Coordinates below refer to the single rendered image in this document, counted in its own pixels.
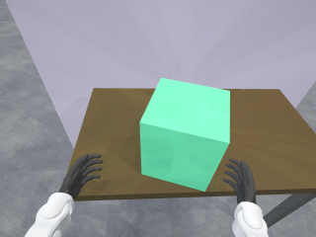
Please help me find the table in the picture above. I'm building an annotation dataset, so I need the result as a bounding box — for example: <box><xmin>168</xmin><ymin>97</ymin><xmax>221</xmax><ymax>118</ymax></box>
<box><xmin>66</xmin><ymin>88</ymin><xmax>316</xmax><ymax>228</ymax></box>

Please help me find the left robot hand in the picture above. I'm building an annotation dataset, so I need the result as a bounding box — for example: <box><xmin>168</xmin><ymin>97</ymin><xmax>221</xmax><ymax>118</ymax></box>
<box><xmin>58</xmin><ymin>153</ymin><xmax>104</xmax><ymax>199</ymax></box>

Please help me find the carton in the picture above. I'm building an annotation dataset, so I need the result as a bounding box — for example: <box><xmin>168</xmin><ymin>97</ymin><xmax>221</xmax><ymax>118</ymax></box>
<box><xmin>139</xmin><ymin>78</ymin><xmax>230</xmax><ymax>192</ymax></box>

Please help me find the right robot forearm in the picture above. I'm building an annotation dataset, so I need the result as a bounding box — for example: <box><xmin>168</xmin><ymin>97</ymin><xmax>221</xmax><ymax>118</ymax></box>
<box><xmin>232</xmin><ymin>201</ymin><xmax>269</xmax><ymax>237</ymax></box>

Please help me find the right robot hand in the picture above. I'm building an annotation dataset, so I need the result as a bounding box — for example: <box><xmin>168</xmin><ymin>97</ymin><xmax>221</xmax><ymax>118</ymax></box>
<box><xmin>222</xmin><ymin>158</ymin><xmax>257</xmax><ymax>204</ymax></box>

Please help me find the left robot forearm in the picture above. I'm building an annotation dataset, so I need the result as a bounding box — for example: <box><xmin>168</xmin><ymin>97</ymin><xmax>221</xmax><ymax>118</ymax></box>
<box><xmin>25</xmin><ymin>193</ymin><xmax>75</xmax><ymax>237</ymax></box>

